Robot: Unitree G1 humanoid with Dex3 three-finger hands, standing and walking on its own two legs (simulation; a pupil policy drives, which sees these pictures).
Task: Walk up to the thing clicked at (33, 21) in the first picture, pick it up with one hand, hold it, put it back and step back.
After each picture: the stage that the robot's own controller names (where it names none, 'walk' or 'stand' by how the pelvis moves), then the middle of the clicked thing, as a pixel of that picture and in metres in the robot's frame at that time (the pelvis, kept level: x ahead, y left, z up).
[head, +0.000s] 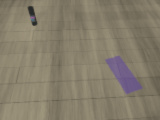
stand; (32, 16) +1.75 +0.58 -0.66
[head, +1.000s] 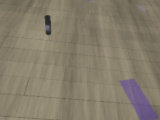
walk; (48, 25) +1.65 +0.29 -0.63
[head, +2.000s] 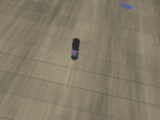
walk; (75, 49) +1.07 +0.01 -0.64
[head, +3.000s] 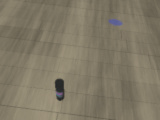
walk; (59, 90) +0.65 +0.11 -0.64
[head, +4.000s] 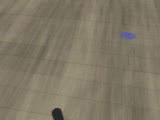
walk; (59, 119) +0.45 +0.17 -0.63
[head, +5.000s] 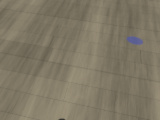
stand; out of the picture +0.36 +0.12 -0.64
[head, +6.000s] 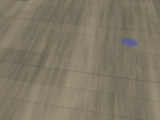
stand; out of the picture +0.33 +0.13 -0.66
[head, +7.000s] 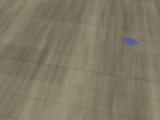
stand; out of the picture +0.36 +0.14 -0.66
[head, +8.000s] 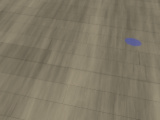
stand; out of the picture +0.34 +0.13 -0.66
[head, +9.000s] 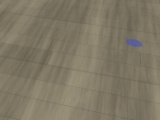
stand; out of the picture +0.34 +0.12 -0.66
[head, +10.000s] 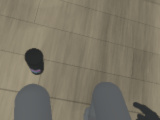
go down; (36, 63) +0.42 +0.15 -0.32
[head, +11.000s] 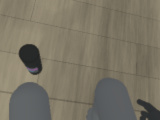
go down; (32, 62) +0.43 +0.16 -0.26
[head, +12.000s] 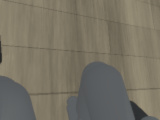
close in; out of the picture +0.42 +0.21 -0.16
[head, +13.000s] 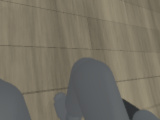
close; out of the picture +0.44 +0.23 -0.16
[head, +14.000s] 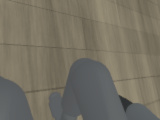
lift; out of the picture +0.41 +0.22 -0.17
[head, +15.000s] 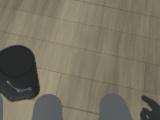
lift; (24, 79) +0.32 +0.17 +0.01
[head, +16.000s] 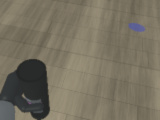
hold; (36, 94) +0.29 +0.15 +0.02
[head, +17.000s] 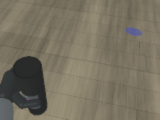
hold; (33, 90) +0.30 +0.16 +0.03
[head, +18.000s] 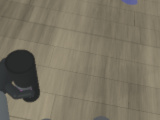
crouch; (26, 80) +0.34 +0.16 -0.03
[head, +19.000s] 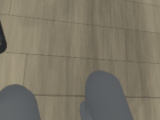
lower; out of the picture +0.49 +0.21 -0.05
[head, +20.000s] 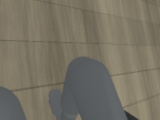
lower; out of the picture +0.45 +0.26 -0.17
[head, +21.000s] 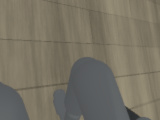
lower; out of the picture +0.44 +0.26 -0.17
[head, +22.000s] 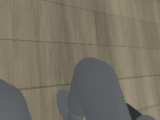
lower; out of the picture +0.42 +0.25 -0.17
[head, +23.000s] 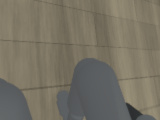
lower; out of the picture +0.42 +0.24 -0.17
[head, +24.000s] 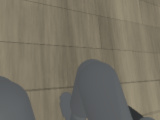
open; out of the picture +0.42 +0.22 -0.17
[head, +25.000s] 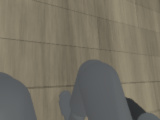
stand; out of the picture +0.40 +0.22 -0.17
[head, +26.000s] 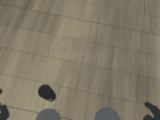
stand; (48, 94) +0.38 +0.17 -0.47
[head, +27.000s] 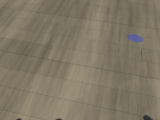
stand; out of the picture +0.36 +0.14 -0.60
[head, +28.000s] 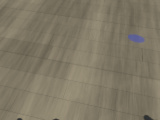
stand; out of the picture +0.36 +0.15 -0.60
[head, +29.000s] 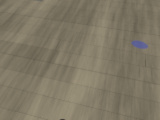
stand; out of the picture +0.38 +0.14 -0.65
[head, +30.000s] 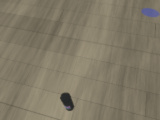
walk; (67, 102) +0.42 +0.15 -0.64
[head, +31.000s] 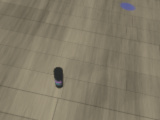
walk; (58, 78) +0.63 +0.11 -0.63
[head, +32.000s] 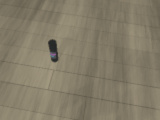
walk; (53, 51) +0.91 +0.23 -0.63
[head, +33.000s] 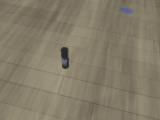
stand; (65, 58) +0.98 +0.14 -0.65
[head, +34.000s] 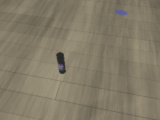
stand; (61, 63) +0.97 +0.18 -0.66
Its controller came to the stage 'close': yes
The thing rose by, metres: 0.68
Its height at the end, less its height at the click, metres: +0.00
